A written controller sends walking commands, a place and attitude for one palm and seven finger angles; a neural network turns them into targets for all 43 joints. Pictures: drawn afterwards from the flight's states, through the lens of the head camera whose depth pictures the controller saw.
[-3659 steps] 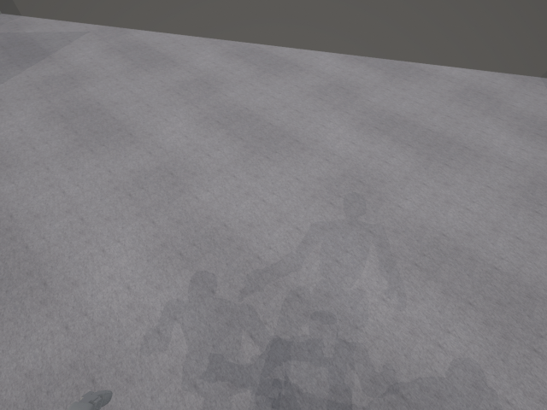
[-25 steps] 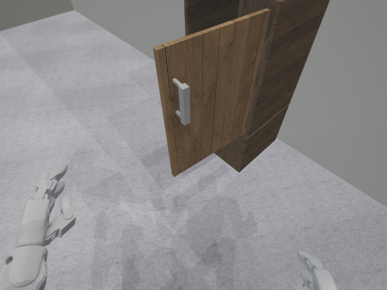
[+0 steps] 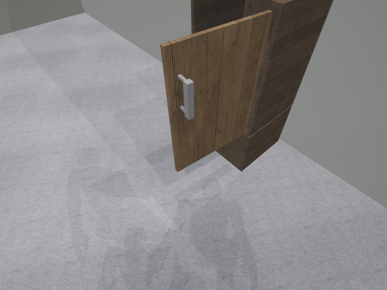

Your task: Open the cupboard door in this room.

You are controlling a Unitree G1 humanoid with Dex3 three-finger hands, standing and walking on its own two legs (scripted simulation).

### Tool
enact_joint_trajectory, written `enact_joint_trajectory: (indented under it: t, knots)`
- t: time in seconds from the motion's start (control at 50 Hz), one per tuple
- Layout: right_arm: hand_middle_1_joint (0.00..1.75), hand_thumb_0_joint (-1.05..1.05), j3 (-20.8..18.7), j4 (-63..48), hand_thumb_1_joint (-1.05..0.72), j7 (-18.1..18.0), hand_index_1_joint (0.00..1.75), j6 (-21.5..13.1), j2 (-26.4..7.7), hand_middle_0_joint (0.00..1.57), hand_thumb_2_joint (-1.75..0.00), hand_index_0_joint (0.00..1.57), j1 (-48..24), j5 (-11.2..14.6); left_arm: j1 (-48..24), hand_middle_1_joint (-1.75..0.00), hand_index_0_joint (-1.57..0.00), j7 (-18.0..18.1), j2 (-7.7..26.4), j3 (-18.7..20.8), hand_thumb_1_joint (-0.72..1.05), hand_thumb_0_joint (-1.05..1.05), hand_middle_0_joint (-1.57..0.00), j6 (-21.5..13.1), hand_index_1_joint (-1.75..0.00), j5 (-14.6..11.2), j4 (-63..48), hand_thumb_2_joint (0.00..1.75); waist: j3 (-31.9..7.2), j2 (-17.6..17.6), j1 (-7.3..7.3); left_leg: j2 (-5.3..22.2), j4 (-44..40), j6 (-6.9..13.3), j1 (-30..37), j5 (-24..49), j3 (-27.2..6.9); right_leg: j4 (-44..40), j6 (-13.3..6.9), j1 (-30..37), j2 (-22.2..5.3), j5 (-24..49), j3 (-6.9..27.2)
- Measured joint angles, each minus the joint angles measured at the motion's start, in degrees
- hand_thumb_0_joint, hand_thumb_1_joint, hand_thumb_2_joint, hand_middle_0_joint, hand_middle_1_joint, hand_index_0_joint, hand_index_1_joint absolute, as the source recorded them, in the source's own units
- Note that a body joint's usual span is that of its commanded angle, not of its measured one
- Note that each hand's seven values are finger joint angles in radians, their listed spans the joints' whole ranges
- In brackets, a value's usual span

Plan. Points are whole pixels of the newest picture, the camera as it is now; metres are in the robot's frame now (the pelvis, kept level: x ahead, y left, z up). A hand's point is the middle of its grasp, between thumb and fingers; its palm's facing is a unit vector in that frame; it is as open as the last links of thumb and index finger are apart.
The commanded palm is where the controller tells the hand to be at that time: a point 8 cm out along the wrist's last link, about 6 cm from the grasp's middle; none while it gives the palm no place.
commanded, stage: let the arm hang, fingers relaxed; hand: left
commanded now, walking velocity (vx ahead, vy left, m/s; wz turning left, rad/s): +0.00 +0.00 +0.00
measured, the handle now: (185, 97) +0.67 +0.07 +0.01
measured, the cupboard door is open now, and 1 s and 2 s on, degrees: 83 83 83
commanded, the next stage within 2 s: look to check the result in 0.52 s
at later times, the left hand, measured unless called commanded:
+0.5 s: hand out of the picture +0.01 +0.17 -0.18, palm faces +0.03 -0.99 -0.16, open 7.3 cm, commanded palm none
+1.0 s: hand out of the picture +0.02 +0.18 -0.17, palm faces +0.02 -0.98 -0.20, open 7.4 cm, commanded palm none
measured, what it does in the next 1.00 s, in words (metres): stands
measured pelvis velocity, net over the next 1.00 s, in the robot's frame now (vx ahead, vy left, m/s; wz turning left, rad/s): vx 0.03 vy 0.00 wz -0.01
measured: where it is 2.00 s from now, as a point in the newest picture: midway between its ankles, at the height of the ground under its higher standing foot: outside the picture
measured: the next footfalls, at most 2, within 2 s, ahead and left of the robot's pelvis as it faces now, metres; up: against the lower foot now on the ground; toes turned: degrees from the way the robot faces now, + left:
none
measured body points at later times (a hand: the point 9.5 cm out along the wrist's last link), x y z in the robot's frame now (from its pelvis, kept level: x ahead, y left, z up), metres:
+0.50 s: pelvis +0.01 +0.01 +0.00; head +0.01 +0.01 +0.45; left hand +0.01 +0.22 -0.16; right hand -0.01 -0.20 -0.16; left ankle +0.06 +0.11 -0.74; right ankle +0.01 -0.11 -0.74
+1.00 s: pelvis +0.03 +0.00 +0.00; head +0.04 -0.01 +0.45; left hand +0.02 +0.23 -0.15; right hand +0.03 -0.22 -0.16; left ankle +0.06 +0.11 -0.74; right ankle +0.01 -0.11 -0.74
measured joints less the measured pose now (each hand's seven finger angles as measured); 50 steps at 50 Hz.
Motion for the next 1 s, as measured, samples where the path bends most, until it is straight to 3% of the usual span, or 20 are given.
enact_joint_trajectory:
  t: [0.4, 1.0]
  knots:
    - [0.30, 0.01, -0.2, 2.1, -0.91, -0.6, 0.29, -1.4, 2.7, 0.20, -0.90, 0.19, 0.3, 0.0, -2.5, -0.30, -0.20, 0.4, -4.9, -0.2, 0.91, 0.00, -0.20, -1.4, -0.30, 0.1, 1.4, 0.90, -2.2, -1.8, -0.42, -1.0, -1.2, 0.8, 0.6, 0.3, 1.1, 0.6, 0.9, -0.4, -1.1, -0.5, 1.0]
    - [0.30, 0.01, 0.1, 2.6, -0.91, -0.8, 0.29, -2.1, 0.9, 0.20, -0.90, 0.19, -3.2, 0.3, -3.3, -0.30, -0.20, 0.6, -3.5, -0.2, 0.91, 0.00, -0.20, -2.0, -0.30, -0.1, 2.6, 0.90, -0.7, -1.3, -0.09, -0.8, -2.9, 0.4, 3.4, -1.0, 1.1, -1.6, 0.5, 2.5, -0.9, -1.4, 1.2]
